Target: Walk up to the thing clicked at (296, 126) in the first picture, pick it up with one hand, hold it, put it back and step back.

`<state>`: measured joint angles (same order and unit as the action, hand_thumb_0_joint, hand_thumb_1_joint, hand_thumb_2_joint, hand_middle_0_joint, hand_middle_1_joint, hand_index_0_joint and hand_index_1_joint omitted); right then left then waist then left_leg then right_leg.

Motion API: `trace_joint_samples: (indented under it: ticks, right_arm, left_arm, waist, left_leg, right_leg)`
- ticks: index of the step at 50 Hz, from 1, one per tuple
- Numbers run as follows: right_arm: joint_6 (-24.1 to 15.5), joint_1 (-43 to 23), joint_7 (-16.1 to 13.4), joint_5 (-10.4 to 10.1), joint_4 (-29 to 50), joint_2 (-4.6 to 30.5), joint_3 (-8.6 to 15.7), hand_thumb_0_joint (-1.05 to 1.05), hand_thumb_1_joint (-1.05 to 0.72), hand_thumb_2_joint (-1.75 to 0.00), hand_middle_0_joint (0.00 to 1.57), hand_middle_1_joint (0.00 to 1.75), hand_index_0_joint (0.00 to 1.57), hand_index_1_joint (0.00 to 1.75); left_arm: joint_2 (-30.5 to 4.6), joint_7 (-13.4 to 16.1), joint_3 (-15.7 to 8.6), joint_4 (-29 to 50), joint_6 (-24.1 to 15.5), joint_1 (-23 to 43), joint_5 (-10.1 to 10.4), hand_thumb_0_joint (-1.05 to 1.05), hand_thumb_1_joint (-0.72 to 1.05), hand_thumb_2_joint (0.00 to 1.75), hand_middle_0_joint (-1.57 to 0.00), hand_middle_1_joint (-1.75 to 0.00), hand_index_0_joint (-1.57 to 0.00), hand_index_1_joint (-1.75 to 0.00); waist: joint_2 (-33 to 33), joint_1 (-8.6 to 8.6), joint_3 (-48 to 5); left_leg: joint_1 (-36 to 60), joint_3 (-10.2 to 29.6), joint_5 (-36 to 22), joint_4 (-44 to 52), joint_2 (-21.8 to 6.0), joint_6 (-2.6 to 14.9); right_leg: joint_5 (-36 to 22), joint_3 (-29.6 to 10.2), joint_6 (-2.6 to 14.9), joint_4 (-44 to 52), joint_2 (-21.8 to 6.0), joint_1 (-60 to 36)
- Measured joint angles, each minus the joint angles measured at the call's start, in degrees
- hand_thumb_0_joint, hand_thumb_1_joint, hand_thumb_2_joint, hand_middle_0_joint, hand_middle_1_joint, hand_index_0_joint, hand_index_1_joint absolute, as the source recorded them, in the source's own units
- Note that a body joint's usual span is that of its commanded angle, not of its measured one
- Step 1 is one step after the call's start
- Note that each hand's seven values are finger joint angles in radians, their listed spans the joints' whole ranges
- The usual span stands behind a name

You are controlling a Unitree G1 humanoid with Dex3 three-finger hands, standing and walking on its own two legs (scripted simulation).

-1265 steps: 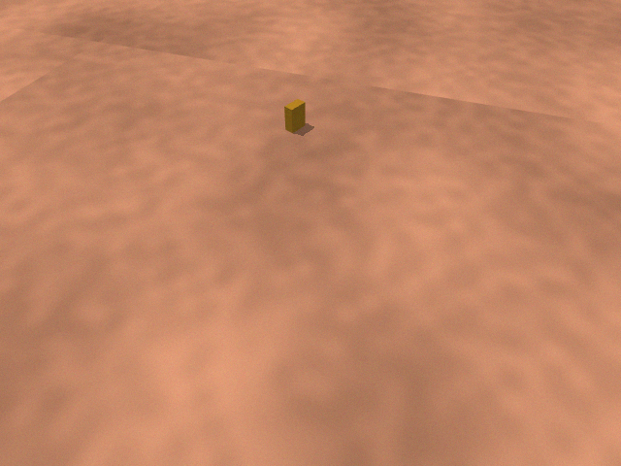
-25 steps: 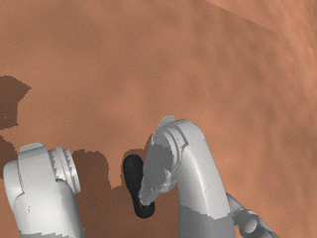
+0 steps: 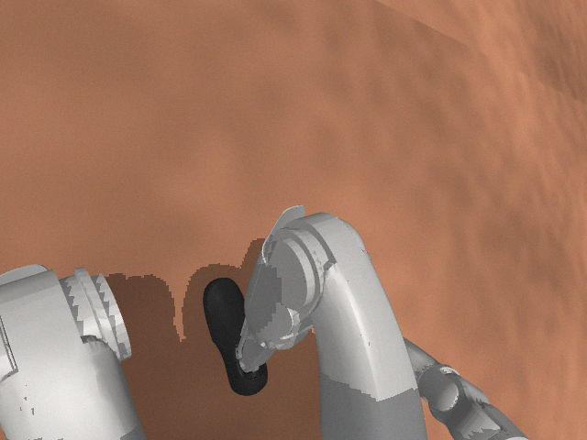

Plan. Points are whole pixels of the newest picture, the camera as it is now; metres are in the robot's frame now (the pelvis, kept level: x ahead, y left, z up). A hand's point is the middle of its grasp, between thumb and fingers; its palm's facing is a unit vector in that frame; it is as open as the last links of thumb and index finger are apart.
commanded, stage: lower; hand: left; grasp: from the side
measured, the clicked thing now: out of the picture +0.48 +0.32 -0.21
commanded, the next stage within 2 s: loosen in 0.16 s
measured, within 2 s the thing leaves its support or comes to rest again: rests again in 1.24 s
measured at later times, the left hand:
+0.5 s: hand out of the picture +0.45 +0.34 -0.18, palm faces +0.55 -0.84 -0.02, open 9.4 cm
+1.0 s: hand out of the picture +0.45 +0.35 -0.16, palm faces +0.57 -0.82 +0.01, open 14.2 cm
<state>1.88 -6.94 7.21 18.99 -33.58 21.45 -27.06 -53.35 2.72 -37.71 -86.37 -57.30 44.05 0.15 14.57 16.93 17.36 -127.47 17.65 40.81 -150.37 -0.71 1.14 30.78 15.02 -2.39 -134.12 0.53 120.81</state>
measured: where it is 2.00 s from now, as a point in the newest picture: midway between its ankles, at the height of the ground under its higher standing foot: (175, 401)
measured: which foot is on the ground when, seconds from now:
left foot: down 0.00-1.00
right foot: down 0.00-1.00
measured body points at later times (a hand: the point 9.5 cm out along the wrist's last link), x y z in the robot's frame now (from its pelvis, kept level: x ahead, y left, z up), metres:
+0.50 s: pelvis +0.00 +0.00 +0.00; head +0.24 +0.19 +0.32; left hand +0.42 +0.38 -0.17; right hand +0.14 -0.25 -0.03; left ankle +0.08 +0.12 -0.26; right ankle +0.15 -0.11 -0.26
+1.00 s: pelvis +0.00 +0.00 +0.00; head +0.24 +0.19 +0.33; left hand +0.42 +0.39 -0.16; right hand +0.14 -0.25 -0.03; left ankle +0.08 +0.12 -0.26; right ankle +0.15 -0.11 -0.26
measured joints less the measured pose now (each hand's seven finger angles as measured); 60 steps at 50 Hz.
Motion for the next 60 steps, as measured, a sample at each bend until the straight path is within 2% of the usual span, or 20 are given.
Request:
trace_joint_samples:
  ticks: [4, 10, 15, 19, 27, 32, 38, 44, 46, 49, 54, 58, 60]
  right_arm:
    - [0.19, -0.45, -0.20, 0.46, 0.24, 0.22, -0.73, 0.00, -0.89, -0.90, 0.20, 0.30, 0.21, 0.30]
    - [0.20, -0.44, -0.42, 0.76, 0.10, 0.66, -1.33, 0.00, -0.89, -0.90, 0.20, 0.30, 0.21, 0.30]
    - [0.06, -0.54, -0.44, 0.69, 0.21, 0.67, -1.79, 0.00, -0.89, -0.90, 0.20, 0.30, 0.21, 0.30]
    - [0.14, -0.78, -0.49, 0.74, 0.67, 0.48, -2.21, 0.00, -0.89, -0.90, 0.20, 0.30, 0.21, 0.30]
    - [0.43, -1.33, -0.46, 1.18, 1.26, 0.49, -2.79, 0.00, -0.89, -0.89, 0.20, 0.30, 0.21, 0.30]
    - [0.70, -1.60, -0.55, 1.23, 1.16, 0.62, -2.81, 0.00, -0.90, -0.89, 0.20, 0.30, 0.21, 0.30]
    - [0.92, -1.56, -0.55, 0.65, 1.68, 0.73, -2.93, 0.00, -0.90, -0.89, 0.20, 0.30, 0.21, 0.30]
    - [0.91, -1.26, -0.45, 0.37, 2.19, 0.61, -3.31, 0.00, -0.89, -0.89, 0.20, 0.30, 0.21, 0.30]
    - [0.93, -1.21, -0.51, 0.34, 2.25, 0.59, -3.46, 0.00, -0.89, -0.89, 0.20, 0.30, 0.21, 0.30]
    - [1.04, -1.20, -0.57, 0.26, 2.44, 0.55, -3.63, 0.00, -0.88, -0.89, 0.20, 0.30, 0.21, 0.30]
    - [1.61, -0.62, -1.15, 0.08, 2.65, 0.35, -2.97, 0.00, -0.87, -0.89, 0.20, 0.30, 0.21, 0.30]
    - [2.66, 1.05, -1.59, -0.62, 2.43, 0.41, -1.26, 0.00, -0.88, -0.89, 0.20, 0.30, 0.21, 0.30]
    - [3.02, 2.32, -1.77, -1.34, 2.20, 0.64, 0.08, 0.00, -0.88, -0.90, 0.20, 0.30, 0.21, 0.30]
  left_arm:
    - [-1.27, 0.69, -0.61, -0.28, -0.39, 0.00, 0.03, -0.01, -0.25, 1.11, -0.65, -1.03, -0.66, -1.02]
    - [-2.99, 0.10, 0.95, -0.79, -0.25, 0.01, 0.40, -0.01, -0.25, 1.11, -0.64, -1.04, -0.65, -1.03]
    - [-3.10, -0.05, 2.03, -1.74, -0.14, 0.48, 1.59, 0.00, -0.25, 1.11, -0.64, -1.04, -0.65, -1.03]
    - [-2.85, 0.13, 1.77, -1.63, -0.35, 0.47, 1.40, 0.00, -0.24, 1.09, -0.66, -1.01, -0.67, -1.00]
    - [-2.84, 0.64, 1.05, -1.01, -1.58, 0.68, 1.14, 0.00, -0.16, 0.85, -0.74, -0.89, -0.75, -0.87]
    - [-3.59, 0.37, 1.93, -0.99, -2.00, 1.15, 1.46, 0.00, -0.13, 0.68, -0.76, -0.81, -0.76, -0.77]
    - [-3.78, -0.24, 3.26, -2.73, -1.39, 1.61, 3.02, 0.00, -0.16, 0.52, -0.64, -0.64, -0.65, -0.62]
    - [-3.30, -0.80, 3.30, -2.89, -1.93, 1.23, 3.38, 0.00, -0.20, 0.39, -0.48, -0.48, -0.50, -0.46]
    - [-3.13, -0.86, 2.91, -2.70, -2.26, 1.18, 3.48, 0.00, -0.22, 0.36, -0.43, -0.43, -0.44, -0.41]
    - [-3.14, -0.89, 1.10, -1.73, -2.38, 1.12, 3.46, 0.00, -0.24, 0.33, -0.35, -0.36, -0.36, -0.34]
    - [-4.53, -1.54, -3.55, 2.69, -0.84, 0.48, 2.23, 0.00, -0.26, 0.28, -0.24, -0.27, -0.25, -0.26]
    - [-6.26, -3.87, -6.59, 8.03, 2.32, -0.98, 1.99, 0.00, -0.28, 0.26, -0.19, -0.22, -0.20, -0.21]
    - [-6.65, -5.84, -6.62, 10.08, 4.36, -2.08, 3.03, 0.00, -0.29, 0.25, -0.18, -0.21, -0.19, -0.20]
  waist:
    - [0.48, 0.00, 0.58]
    - [0.22, -0.21, 0.82]
    - [0.32, -0.25, 0.85]
    - [0.86, -0.25, 0.99]
    - [1.49, -0.54, 1.24]
    - [0.97, -0.59, 1.11]
    - [0.32, -0.26, 0.50]
    - [0.59, -0.29, 0.20]
    - [0.77, -0.36, 0.22]
    - [1.09, -0.43, 0.36]
    - [1.43, -0.78, 0.52]
    - [0.46, -1.78, -0.56]
    - [-0.70, -2.60, -1.83]
  left_leg:
    - [0.15, 0.41, 0.02, -0.28, -0.11, 0.06]
    - [0.06, 0.54, 0.27, -0.41, -0.22, 0.41]
    - [0.28, 0.69, 0.57, -0.53, -0.31, 0.58]
    - [0.59, 1.14, 0.64, -0.62, -0.27, 0.46]
    - [0.97, 1.79, 0.50, -0.63, -0.15, 0.16]
    - [0.91, 1.69, 0.41, -0.55, -0.23, 0.29]
    - [0.78, 1.42, 0.27, -0.39, -0.43, 0.53]
    - [0.78, 1.39, 0.19, -0.17, -0.64, 0.57]
    - [0.85, 1.47, 0.24, -0.20, -0.66, 0.54]
    - [1.03, 1.73, 0.37, -0.30, -0.67, 0.46]
    - [1.30, 1.99, 0.56, -0.28, -0.67, 0.33]
    - [1.22, 1.61, 0.51, 0.13, -0.52, 0.24]
    - [0.92, 1.00, 0.37, 0.58, -0.48, 0.35]
  right_leg:
    - [-0.25, 0.30, -0.14, 0.11, 0.24, -0.26]
    - [-0.11, 0.40, -0.49, 0.29, 0.42, -0.38]
    - [0.05, 0.51, -0.71, 0.42, 0.57, -0.72]
    - [-0.01, 0.85, -0.70, 0.60, 0.67, -1.14]
    - [-0.29, 1.33, -0.53, 0.86, 0.74, -1.62]
    - [-0.38, 1.26, -0.61, 0.96, 0.79, -1.58]
    - [-0.55, 1.07, -0.70, 1.07, 0.89, -1.38]
    - [-0.78, 1.05, -0.67, 1.31, 1.04, -1.26]
    - [-0.79, 1.10, -0.67, 1.33, 1.08, -1.32]
    - [-0.78, 1.29, -0.66, 1.38, 1.15, -1.51]
    - [-0.67, 1.48, -0.63, 1.54, 1.21, -1.83]
    - [-0.40, 1.24, -0.41, 1.63, 0.96, -1.77]
    - [-0.22, 0.84, -0.26, 1.70, 0.74, -1.45]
